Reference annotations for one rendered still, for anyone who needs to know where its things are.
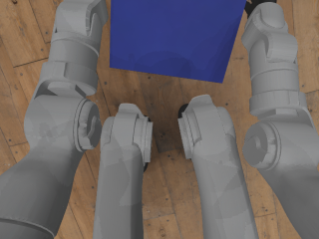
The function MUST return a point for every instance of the right robot shin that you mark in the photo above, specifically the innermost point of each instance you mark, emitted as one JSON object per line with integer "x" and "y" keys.
{"x": 224, "y": 115}

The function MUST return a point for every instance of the carton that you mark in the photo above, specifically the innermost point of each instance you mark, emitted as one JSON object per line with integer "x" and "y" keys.
{"x": 191, "y": 39}

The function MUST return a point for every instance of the right robot hand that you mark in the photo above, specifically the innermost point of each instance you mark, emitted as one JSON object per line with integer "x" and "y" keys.
{"x": 249, "y": 7}

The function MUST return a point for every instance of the robot right upper arm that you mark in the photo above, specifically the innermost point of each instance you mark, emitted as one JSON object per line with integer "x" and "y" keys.
{"x": 286, "y": 154}

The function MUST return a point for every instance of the left robot forearm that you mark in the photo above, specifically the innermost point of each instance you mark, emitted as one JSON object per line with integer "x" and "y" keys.
{"x": 74, "y": 52}

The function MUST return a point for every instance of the robot left upper arm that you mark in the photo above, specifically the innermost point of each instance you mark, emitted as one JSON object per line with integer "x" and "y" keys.
{"x": 35, "y": 192}

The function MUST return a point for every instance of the right robot forearm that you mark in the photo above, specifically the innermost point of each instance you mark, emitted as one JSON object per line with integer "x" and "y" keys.
{"x": 273, "y": 66}

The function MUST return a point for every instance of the robot left thigh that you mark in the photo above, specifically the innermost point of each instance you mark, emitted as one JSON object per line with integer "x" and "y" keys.
{"x": 119, "y": 200}

